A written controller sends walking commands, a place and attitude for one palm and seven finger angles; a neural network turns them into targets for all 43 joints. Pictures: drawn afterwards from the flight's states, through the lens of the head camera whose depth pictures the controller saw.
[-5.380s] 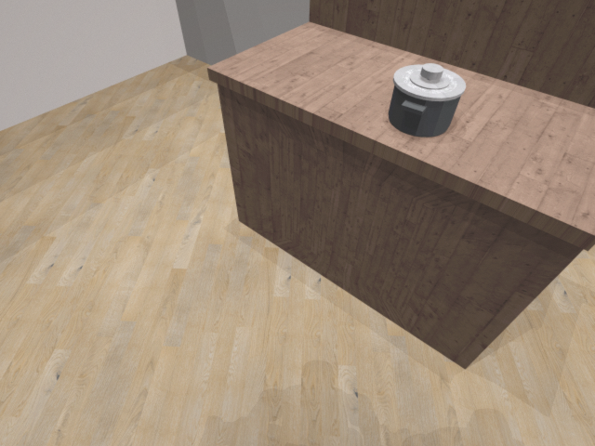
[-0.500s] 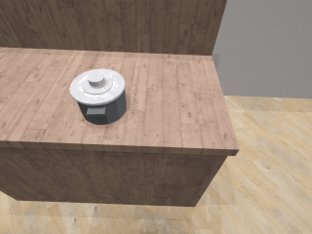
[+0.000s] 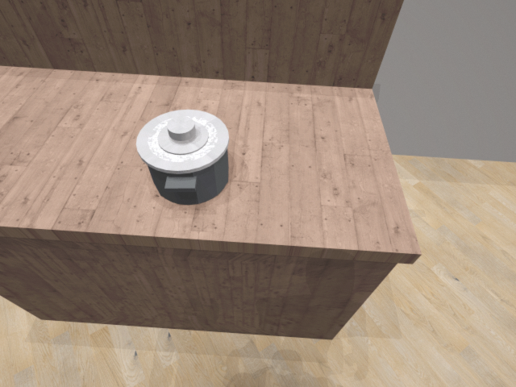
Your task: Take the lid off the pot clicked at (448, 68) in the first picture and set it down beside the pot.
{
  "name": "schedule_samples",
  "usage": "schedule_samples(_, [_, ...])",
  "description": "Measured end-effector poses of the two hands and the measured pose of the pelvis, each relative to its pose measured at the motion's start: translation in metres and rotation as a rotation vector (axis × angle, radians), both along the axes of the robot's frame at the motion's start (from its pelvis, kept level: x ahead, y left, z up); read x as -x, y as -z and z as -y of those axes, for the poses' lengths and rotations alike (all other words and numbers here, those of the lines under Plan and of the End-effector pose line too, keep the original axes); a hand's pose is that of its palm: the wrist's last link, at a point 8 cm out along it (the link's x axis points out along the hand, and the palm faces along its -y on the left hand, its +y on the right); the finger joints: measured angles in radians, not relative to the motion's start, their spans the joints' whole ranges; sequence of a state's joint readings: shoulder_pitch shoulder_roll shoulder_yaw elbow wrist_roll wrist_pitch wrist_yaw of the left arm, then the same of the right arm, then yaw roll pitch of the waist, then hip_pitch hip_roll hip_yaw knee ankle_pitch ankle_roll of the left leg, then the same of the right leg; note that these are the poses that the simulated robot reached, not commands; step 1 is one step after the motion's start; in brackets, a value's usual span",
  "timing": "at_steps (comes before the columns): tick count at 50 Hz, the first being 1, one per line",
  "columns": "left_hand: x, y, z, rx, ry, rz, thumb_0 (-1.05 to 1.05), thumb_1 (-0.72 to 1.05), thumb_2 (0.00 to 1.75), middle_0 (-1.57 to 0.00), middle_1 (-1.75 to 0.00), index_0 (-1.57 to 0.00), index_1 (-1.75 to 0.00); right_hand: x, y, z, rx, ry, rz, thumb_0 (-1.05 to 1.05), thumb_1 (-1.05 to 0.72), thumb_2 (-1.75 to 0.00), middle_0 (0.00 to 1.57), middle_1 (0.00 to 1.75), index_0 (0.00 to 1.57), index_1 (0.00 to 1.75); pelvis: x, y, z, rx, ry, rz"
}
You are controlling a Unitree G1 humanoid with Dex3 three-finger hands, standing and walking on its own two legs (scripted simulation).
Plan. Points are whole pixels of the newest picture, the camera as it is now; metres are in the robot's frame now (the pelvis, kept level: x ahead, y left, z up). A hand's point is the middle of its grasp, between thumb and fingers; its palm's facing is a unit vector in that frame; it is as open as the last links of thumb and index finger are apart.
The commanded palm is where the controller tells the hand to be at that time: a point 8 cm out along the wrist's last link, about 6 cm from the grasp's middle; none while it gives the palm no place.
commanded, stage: look again from close up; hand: left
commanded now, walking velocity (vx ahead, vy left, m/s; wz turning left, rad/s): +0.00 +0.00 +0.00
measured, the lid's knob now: (181, 128) +0.51 +0.18 +0.10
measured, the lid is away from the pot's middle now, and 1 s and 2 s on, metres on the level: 0.00 0.00 0.00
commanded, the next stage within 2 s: lift the closed hand beside the body in 0.26 s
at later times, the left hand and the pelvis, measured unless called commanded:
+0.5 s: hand out of the picture +0.11 +0.19 -0.11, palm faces +0.13 -0.94 -0.30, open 7.0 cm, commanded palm +0.09 +0.24 -0.05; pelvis +0.01 +0.00 +0.00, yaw +2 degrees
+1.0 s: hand out of the picture +0.11 +0.19 -0.01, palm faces +0.31 -0.90 -0.32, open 3.0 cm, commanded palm +0.07 +0.24 +0.03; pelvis +0.00 -0.04 +0.00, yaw +4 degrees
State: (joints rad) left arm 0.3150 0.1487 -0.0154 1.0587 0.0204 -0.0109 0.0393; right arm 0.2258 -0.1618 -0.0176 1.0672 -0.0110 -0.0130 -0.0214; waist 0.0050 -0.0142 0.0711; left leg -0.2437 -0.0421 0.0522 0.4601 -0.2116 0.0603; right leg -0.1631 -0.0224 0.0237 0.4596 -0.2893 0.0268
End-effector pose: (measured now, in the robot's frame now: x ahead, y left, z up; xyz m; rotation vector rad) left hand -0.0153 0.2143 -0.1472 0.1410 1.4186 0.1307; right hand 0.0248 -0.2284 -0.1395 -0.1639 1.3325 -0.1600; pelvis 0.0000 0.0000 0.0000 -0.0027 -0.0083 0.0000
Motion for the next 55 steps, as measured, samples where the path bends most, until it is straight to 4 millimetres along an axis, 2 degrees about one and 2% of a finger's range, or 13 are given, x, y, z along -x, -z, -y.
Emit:
schedule_samples(8, [-0.012,0.0,-0.004,-0.003,0.008,0.025,0.0,0.91,0.89,-0.2,-0.3,-0.2,-0.3,-0.001,0.0,-0.004,0.0,0.004,0.003,0.0,-0.93,-0.9,0.2,0.3,0.2,0.3,-0.002,0.0,-0.004,-0.001,0.001,0.0])
schedule_samples(19, [-0.021,-0.002,-0.009,-0.016,0.021,0.038,0.0,0.91,0.89,-0.2,-0.3,-0.2,-0.3,0.011,0.002,-0.008,-0.011,0.014,-0.035,0.01,-0.93,-0.9,0.2,0.3,0.2,0.3,-0.004,0.0,-0.006,0.002,-0.001,-0.006])
schedule_samples(20, [-0.029,-0.006,-0.011,-0.022,0.005,0.08,0.0,0.91,0.89,-0.2,-0.3,-0.2,-0.3,0.009,0.0,-0.008,-0.013,0.013,-0.008,0.01,-0.93,-0.9,0.2,0.3,0.2,0.3,-0.005,0.0,-0.006,0.003,-0.006,-0.006])
schedule_samples(22, [-0.062,-0.03,-0.02,-0.089,-0.007,0.288,0.01,0.93,0.89,-0.22,-0.31,-0.21,-0.32,-0.003,-0.008,-0.005,0.0,-0.017,0.111,0.01,-0.93,-0.9,0.2,0.3,0.2,0.3,-0.007,0.0,-0.005,-0.002,-0.01,-0.008])
schedule_samples(25, [-0.107,-0.07,-0.025,-0.167,0.01,0.554,0.02,0.94,0.89,-0.26,-0.36,-0.26,-0.37,-0.036,-0.017,0.001,-0.001,-0.06,0.297,0.01,-0.93,-0.9,0.2,0.3,0.2,0.3,-0.008,0.0,-0.005,-0.006,-0.027,0.006])
schedule_samples(28, [-0.129,-0.087,-0.022,-0.168,0.019,0.667,0.01,0.93,0.89,-0.34,-0.44,-0.33,-0.45,-0.078,-0.031,0.007,-0.009,-0.068,0.453,0.01,-0.92,-0.9,0.2,0.3,0.2,0.3,-0.006,0.001,-0.001,-0.005,-0.023,0.005])
schedule_samples(31, [-0.131,-0.105,-0.017,-0.154,0.022,0.757,0.01,0.93,0.89,-0.43,-0.55,-0.43,-0.56,-0.12,-0.057,0.01,-0.002,-0.093,0.62,0.01,-0.91,-0.9,0.2,0.3,0.2,0.3,-0.004,0.0,0.005,-0.005,-0.014,0.014])
schedule_samples(34, [-0.123,-0.119,-0.017,-0.164,0.016,0.821,0.0,0.92,0.89,-0.55,-0.68,-0.54,-0.68,-0.156,-0.085,0.011,0.01,-0.138,0.758,0.01,-0.91,-0.9,0.2,0.3,0.2,0.3,-0.001,0.0,0.012,-0.001,-0.02,0.019])
schedule_samples(37, [-0.11,-0.127,-0.018,-0.184,-0.009,0.843,0.0,0.91,0.89,-0.67,-0.81,-0.67,-0.81,-0.181,-0.105,0.01,0.022,-0.192,0.84,0.01,-0.91,-0.9,0.2,0.3,0.2,0.3,0.002,0.001,0.018,0.002,-0.032,0.018])
schedule_samples(40, [-0.099,-0.134,-0.02,-0.213,-0.037,0.858,0.01,0.91,0.89,-0.8,-0.95,-0.79,-0.95,-0.196,-0.114,0.009,0.031,-0.242,0.871,0.01,-0.91,-0.9,0.2,0.3,0.2,0.3,0.004,0.001,0.024,0.006,-0.047,0.016])
schedule_samples(45, [-0.092,-0.147,-0.02,-0.259,-0.067,0.884,0.01,0.91,0.89,-1.01,-1.18,-1.01,-1.19,-0.198,-0.105,0.005,0.02,-0.279,0.832,0.01,-0.9,-0.9,0.2,0.3,0.2,0.3,0.003,0.001,0.032,0.008,-0.062,0.019])
schedule_samples(50, [-0.096,-0.164,-0.019,-0.295,-0.054,0.917,0.01,0.9,0.89,-1.17,-1.36,-1.17,-1.36,-0.182,-0.083,0.004,-0.011,-0.257,0.747,0.01,-0.9,-0.9,0.2,0.3,0.2,0.3,-0.001,0.0,0.038,0.005,-0.061,0.026])
schedule_samples(55, [-0.105,-0.18,-0.019,-0.324,-0.01,0.944,0.01,0.9,0.89,-1.25,-1.44,-1.24,-1.45,-0.162,-0.064,0.009,-0.027,-0.21,0.666,0.01,-0.9,-0.9,0.2,0.3,0.2,0.3,-0.006,-0.001,0.041,0.001,-0.053,0.031])
